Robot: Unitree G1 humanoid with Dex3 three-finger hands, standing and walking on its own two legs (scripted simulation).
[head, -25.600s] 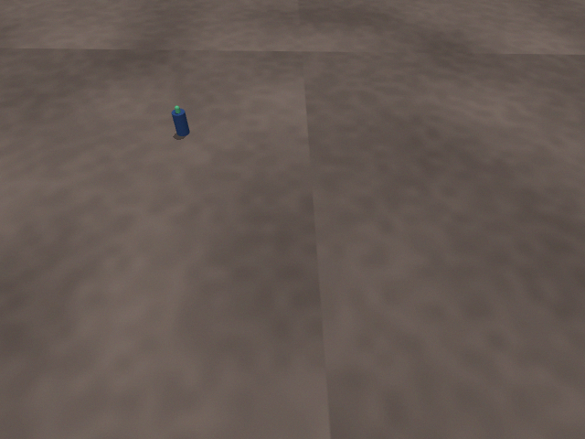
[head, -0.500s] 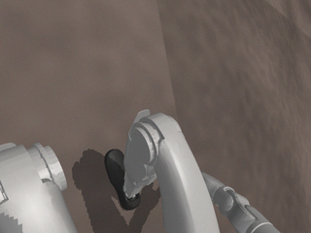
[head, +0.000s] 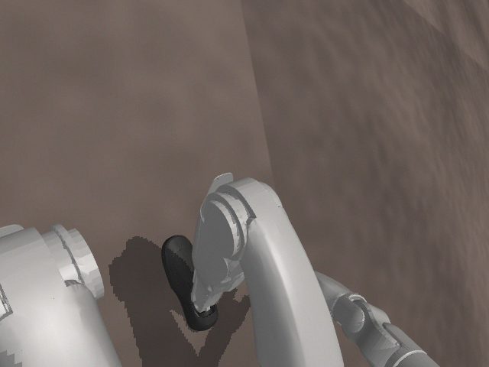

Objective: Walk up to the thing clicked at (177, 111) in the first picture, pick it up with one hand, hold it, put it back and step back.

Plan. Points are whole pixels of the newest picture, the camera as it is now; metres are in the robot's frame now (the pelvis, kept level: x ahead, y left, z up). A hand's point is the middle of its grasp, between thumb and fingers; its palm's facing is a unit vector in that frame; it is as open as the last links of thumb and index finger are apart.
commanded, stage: withdraw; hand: left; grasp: from the side
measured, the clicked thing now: out of the picture +0.46 +0.28 -0.21
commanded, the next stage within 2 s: rise in 0.26 s
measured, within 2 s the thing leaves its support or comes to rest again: neither
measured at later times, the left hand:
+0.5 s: hand out of the picture +0.43 +0.37 -0.10, palm faces +0.29 -0.95 -0.14, open 17.6 cm
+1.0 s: hand out of the picture +0.29 +0.34 +0.07, palm faces +0.27 -0.85 -0.45, open 17.2 cm
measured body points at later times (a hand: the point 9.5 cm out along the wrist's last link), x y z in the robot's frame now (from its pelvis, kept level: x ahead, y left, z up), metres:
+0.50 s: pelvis +0.00 +0.00 +0.02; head +0.20 +0.18 +0.39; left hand +0.41 +0.41 -0.08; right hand +0.18 -0.24 -0.03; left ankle +0.08 +0.12 -0.26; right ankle +0.15 -0.13 -0.26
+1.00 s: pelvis +0.02 -0.01 +0.17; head +0.20 +0.07 +0.57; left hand +0.27 +0.39 +0.10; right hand +0.23 -0.22 +0.04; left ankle +0.07 +0.11 -0.26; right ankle +0.15 -0.13 -0.26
